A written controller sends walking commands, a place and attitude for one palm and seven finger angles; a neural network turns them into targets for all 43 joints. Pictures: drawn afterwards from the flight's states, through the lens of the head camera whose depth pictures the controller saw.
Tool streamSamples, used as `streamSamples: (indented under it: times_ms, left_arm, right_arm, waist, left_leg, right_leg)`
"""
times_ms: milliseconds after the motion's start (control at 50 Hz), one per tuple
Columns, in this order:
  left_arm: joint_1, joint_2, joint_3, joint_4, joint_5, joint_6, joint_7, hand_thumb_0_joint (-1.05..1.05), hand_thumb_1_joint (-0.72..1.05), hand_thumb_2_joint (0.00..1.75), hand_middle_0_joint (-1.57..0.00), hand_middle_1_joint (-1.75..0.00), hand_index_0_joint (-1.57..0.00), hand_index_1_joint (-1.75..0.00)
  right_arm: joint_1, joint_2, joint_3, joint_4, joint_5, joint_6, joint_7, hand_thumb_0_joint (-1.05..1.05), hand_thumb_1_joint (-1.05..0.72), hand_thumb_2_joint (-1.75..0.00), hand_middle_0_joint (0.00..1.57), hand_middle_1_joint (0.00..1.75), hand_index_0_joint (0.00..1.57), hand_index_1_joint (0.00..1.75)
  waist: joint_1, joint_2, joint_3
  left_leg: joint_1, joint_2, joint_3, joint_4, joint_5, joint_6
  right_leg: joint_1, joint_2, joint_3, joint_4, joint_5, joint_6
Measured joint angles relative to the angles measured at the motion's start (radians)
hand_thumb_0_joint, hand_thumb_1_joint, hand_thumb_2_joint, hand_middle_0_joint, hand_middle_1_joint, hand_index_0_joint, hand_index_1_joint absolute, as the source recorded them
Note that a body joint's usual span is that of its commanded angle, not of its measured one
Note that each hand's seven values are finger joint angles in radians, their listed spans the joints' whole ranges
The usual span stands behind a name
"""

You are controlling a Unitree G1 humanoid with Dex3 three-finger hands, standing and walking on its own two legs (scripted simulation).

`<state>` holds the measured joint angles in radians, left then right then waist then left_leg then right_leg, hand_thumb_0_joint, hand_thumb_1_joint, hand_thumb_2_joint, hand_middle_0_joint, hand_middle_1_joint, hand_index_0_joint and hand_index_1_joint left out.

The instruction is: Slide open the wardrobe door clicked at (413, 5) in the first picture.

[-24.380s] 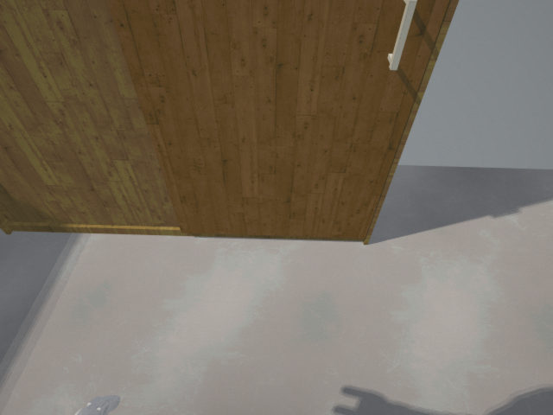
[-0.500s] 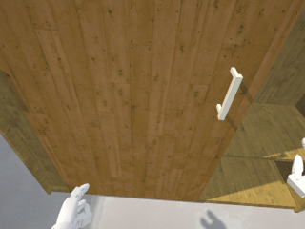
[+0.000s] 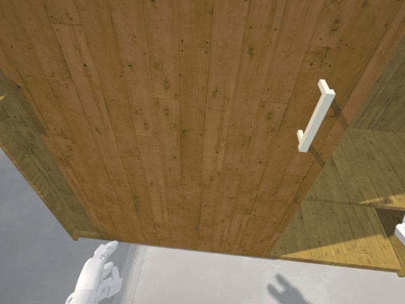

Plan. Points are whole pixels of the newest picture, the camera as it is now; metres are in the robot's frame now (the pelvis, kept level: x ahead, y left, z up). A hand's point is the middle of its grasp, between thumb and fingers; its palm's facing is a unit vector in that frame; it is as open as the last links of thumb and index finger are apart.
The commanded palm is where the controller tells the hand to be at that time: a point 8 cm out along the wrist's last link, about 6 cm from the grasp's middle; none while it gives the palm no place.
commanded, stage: step back with the hand held close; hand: right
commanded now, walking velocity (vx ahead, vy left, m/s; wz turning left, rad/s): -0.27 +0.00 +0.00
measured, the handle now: (312, 117) +0.46 -0.24 +0.15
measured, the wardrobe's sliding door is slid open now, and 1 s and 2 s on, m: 0.65 0.65 0.65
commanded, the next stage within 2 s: stop stepping back and stand still in 1.12 s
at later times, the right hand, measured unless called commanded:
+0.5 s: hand out of the picture +0.12 -0.32 +0.15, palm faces +0.46 +0.76 -0.46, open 7.4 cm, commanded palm +0.06 -0.34 +0.17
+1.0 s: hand out of the picture +0.05 -0.33 +0.16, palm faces +0.40 +0.82 -0.41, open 7.4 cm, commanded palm +0.02 -0.36 +0.17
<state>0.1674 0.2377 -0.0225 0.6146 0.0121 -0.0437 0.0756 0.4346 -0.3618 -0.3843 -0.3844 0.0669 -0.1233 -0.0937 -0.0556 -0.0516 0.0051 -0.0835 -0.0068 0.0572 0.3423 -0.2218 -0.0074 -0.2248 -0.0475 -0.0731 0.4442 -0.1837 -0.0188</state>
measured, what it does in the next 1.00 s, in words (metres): walks backwards: left foot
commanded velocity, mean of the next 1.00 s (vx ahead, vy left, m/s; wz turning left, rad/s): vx -0.32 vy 0.00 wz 0.01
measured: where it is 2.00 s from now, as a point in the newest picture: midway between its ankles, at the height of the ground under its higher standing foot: outside the picture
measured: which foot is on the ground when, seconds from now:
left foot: down 0.00-0.68, up 0.70-0.90, down 0.92-1.00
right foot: down 0.00-0.92, up 0.94-1.00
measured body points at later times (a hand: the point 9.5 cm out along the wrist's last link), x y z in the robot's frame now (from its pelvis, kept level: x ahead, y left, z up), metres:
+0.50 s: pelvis -0.07 -0.04 -0.02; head -0.04 -0.06 +0.43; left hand +0.12 +0.19 -0.09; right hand +0.09 -0.36 +0.18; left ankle -0.06 +0.12 -0.74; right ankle +0.04 -0.11 -0.74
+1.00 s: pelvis -0.14 -0.07 -0.01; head -0.13 -0.10 +0.43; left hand +0.04 +0.16 -0.08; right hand +0.03 -0.37 +0.18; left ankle -0.21 +0.08 -0.74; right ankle -0.03 -0.12 -0.73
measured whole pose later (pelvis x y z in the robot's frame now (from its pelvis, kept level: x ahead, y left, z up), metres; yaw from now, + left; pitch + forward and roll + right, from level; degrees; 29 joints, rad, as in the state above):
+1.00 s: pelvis -0.14 -0.07 -0.01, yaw +3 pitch +2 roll +4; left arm 0.17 0.20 0.00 0.65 0.02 -0.11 0.06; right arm 0.53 -0.43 -0.41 -0.54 0.05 -0.29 -0.12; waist -0.09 0.00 -0.03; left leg -0.15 -0.06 -0.03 0.44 -0.31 -0.02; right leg -0.54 -0.01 -0.05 0.69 -0.26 0.01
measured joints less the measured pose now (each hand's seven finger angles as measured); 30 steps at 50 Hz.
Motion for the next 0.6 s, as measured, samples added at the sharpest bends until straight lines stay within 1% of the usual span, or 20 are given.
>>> streamSamples:
  times_ms: [120,220,280,320,360,420,460,480,540,600]
  left_arm:
    - [-0.007,0.006,0.019,-0.049,-0.009,0.035,0.003,0.01,0.90,0.90,-0.20,-0.30,-0.20,-0.30]
    - [0.007,-0.007,0.022,-0.074,-0.014,0.047,0.007,0.01,0.90,0.90,-0.20,-0.30,-0.20,-0.30]
    - [0.018,-0.012,0.020,-0.081,-0.016,0.039,0.008,0.01,0.90,0.90,-0.20,-0.30,-0.20,-0.30]
    - [0.024,-0.014,0.017,-0.084,-0.017,0.028,0.007,0.01,0.90,0.90,-0.20,-0.30,-0.20,-0.30]
    - [0.030,-0.014,0.016,-0.086,-0.017,0.013,0.007,0.01,0.90,0.90,-0.20,-0.30,-0.20,-0.30]
    - [0.045,-0.016,0.015,-0.082,-0.018,-0.014,0.006,0.01,0.90,0.90,-0.20,-0.30,-0.20,-0.30]
    - [0.051,-0.022,0.013,-0.074,-0.017,-0.027,0.002,0.01,0.90,0.90,-0.20,-0.30,-0.20,-0.30]
    - [0.048,-0.024,0.012,-0.069,-0.016,-0.033,0.000,0.01,0.90,0.90,-0.20,-0.30,-0.20,-0.30]
    - [0.035,-0.031,0.011,-0.047,-0.010,-0.045,-0.006,0.01,0.90,0.90,-0.21,-0.30,-0.20,-0.30]
    - [0.033,-0.037,0.007,-0.025,-0.006,-0.055,-0.006,0.01,0.90,0.90,-0.21,-0.30,-0.20,-0.30]
  right_arm:
    - [0.068,-0.016,0.023,-0.052,-0.003,-0.009,0.003,0.01,-0.89,-0.90,0.21,0.30,0.21,0.31]
    - [0.108,-0.066,-0.005,-0.100,0.000,-0.027,-0.002,0.01,-0.89,-0.90,0.21,0.30,0.21,0.31]
    - [0.106,-0.084,-0.031,-0.116,-0.003,-0.043,-0.011,0.01,-0.89,-0.90,0.21,0.30,0.21,0.31]
    - [0.099,-0.084,-0.046,-0.119,-0.008,-0.055,-0.017,0.01,-0.89,-0.90,0.21,0.30,0.21,0.31]
    - [0.086,-0.078,-0.054,-0.120,-0.017,-0.065,-0.020,0.01,-0.89,-0.90,0.21,0.30,0.21,0.31]
    - [0.064,-0.064,-0.057,-0.114,-0.031,-0.081,-0.022,0.01,-0.89,-0.90,0.21,0.30,0.21,0.31]
    - [0.066,-0.060,-0.067,-0.117,-0.034,-0.092,-0.023,0.01,-0.89,-0.90,0.21,0.30,0.21,0.31]
    - [0.070,-0.054,-0.072,-0.120,-0.033,-0.097,-0.025,0.01,-0.89,-0.90,0.21,0.30,0.21,0.31]
    - [0.085,-0.033,-0.066,-0.128,-0.025,-0.111,-0.029,0.01,-0.89,-0.90,0.21,0.30,0.21,0.31]
    - [0.088,-0.020,-0.038,-0.133,-0.026,-0.119,-0.033,0.01,-0.89,-0.90,0.21,0.30,0.21,0.31]
  waist:
    - [0.027,0.016,0.017]
    - [0.038,0.049,0.033]
    - [0.038,0.061,0.040]
    - [0.036,0.064,0.045]
    - [0.039,0.062,0.050]
    - [0.045,0.051,0.045]
    - [0.040,0.051,0.034]
    - [0.033,0.049,0.032]
    - [0.017,0.037,0.040]
    - [0.003,0.043,0.037]
  left_leg:
    - [-0.073,0.015,-0.024,0.031,0.011,-0.018]
    - [-0.116,0.026,-0.033,0.064,0.015,-0.030]
    - [-0.139,0.031,-0.032,0.085,0.019,-0.036]
    - [-0.156,0.035,-0.030,0.105,0.019,-0.038]
    - [-0.174,0.033,-0.036,0.140,0.013,-0.033]
    - [-0.184,0.017,-0.055,0.206,-0.032,-0.021]
    - [-0.177,0.010,-0.063,0.211,-0.077,-0.011]
    - [-0.181,0.007,-0.068,0.202,-0.093,-0.017]
    - [-0.192,-0.003,-0.068,0.185,-0.044,-0.033]
    - [-0.192,-0.005,-0.074,0.167,-0.021,-0.032]
  right_leg:
    - [-0.053,0.010,-0.026,0.005,0.016,-0.020]
    - [-0.087,0.019,-0.035,0.022,0.025,-0.036]
    - [-0.109,0.023,-0.035,0.039,0.029,-0.046]
    - [-0.127,0.026,-0.033,0.056,0.031,-0.054]
    - [-0.145,0.031,-0.025,0.075,0.032,-0.061]
    - [-0.182,0.044,0.001,0.103,0.036,-0.070]
    - [-0.209,0.052,0.008,0.116,0.042,-0.070]
    - [-0.222,0.050,0.008,0.121,0.046,-0.068]
    - [-0.237,0.042,0.014,0.122,0.043,-0.058]
    - [-0.245,0.041,0.014,0.135,-0.004,-0.041]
